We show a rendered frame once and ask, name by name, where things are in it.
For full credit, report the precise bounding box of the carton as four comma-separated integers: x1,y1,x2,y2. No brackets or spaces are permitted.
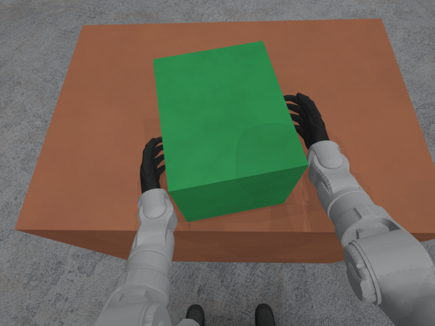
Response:
153,41,309,222

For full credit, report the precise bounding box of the robot right foot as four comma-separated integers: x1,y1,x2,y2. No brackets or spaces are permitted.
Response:
255,304,275,326

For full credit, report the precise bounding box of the robot foot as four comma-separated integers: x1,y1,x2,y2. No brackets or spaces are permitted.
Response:
255,304,275,326
186,304,205,326

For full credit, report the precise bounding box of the robot right forearm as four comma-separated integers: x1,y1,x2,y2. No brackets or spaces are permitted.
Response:
307,141,435,276

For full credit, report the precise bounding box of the robot left hand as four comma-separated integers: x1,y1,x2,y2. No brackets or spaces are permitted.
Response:
140,137,166,193

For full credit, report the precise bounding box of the robot left foot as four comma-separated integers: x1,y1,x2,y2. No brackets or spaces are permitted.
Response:
186,304,205,326

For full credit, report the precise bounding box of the robot left forearm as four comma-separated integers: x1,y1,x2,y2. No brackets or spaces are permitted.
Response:
94,189,177,325

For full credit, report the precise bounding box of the robot left upper arm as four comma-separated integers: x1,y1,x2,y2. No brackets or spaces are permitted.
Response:
94,300,171,326

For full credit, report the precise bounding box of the robot right upper arm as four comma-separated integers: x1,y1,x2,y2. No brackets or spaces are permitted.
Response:
343,230,435,326

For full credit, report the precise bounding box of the pedestal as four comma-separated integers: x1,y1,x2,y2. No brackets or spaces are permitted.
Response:
15,18,435,264

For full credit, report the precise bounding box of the robot right hand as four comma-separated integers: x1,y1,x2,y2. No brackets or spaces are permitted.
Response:
283,92,329,150

